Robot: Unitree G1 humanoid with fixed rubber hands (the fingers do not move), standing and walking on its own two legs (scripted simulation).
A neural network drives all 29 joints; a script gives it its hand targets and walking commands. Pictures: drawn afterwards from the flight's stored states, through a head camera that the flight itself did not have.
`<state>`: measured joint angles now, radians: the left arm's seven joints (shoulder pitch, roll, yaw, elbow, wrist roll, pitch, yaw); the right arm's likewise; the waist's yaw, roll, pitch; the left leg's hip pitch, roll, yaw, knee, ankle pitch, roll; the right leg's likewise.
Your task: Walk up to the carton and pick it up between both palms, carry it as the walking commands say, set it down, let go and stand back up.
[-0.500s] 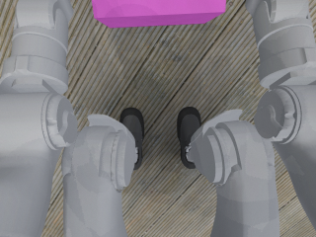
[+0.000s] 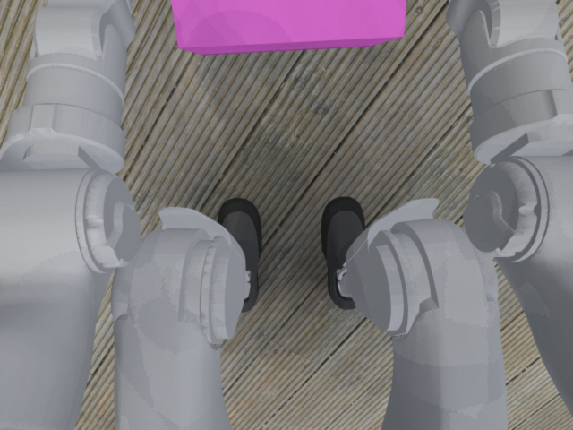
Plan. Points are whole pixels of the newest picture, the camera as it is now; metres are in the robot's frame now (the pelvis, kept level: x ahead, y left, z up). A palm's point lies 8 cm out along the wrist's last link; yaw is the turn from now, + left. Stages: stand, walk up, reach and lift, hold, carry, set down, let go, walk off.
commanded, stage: set down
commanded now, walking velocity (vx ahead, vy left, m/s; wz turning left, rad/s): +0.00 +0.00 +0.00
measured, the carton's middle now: out of the picture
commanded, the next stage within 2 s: none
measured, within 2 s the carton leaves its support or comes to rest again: neither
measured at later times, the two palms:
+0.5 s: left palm out of the picture +0.53 +0.19 -0.23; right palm out of the picture +0.54 -0.15 -0.21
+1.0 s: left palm out of the picture +0.55 +0.20 -0.21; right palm out of the picture +0.55 -0.17 -0.20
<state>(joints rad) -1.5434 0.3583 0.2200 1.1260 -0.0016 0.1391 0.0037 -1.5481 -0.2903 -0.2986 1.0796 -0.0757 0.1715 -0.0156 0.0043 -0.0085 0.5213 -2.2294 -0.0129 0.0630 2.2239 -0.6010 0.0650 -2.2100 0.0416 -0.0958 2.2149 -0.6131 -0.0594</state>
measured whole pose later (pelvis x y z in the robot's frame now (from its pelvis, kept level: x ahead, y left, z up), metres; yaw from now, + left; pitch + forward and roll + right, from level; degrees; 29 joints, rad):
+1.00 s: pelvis +0.00 +0.00 -0.01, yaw +0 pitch +34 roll -2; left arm -1.56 0.38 0.22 1.14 -0.04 0.07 0.10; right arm -1.56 -0.35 -0.21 1.17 0.05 0.09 -0.10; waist 0.00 -0.01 0.52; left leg -2.24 -0.01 0.07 2.25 -0.60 0.07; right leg -2.21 0.04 -0.10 2.24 -0.62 -0.04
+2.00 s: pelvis -0.01 +0.01 +0.17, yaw +1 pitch +26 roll -1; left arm -1.47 0.40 0.22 0.72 -0.08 0.46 0.11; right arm -1.44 -0.40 -0.18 0.70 0.09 0.46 -0.13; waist 0.00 -0.01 0.52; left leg -1.62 -0.05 0.05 1.68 -0.51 0.07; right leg -1.61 0.06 -0.02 1.68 -0.52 -0.03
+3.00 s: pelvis +0.04 +0.00 +0.34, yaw +1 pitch +13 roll +0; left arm -0.35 0.29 0.16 0.52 -0.08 0.30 -0.05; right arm -0.31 -0.28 -0.06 0.44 0.09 0.31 0.01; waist 0.00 -0.01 0.14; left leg -0.85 -0.06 0.02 0.98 -0.36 0.05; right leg -0.85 0.06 0.02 0.99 -0.37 -0.03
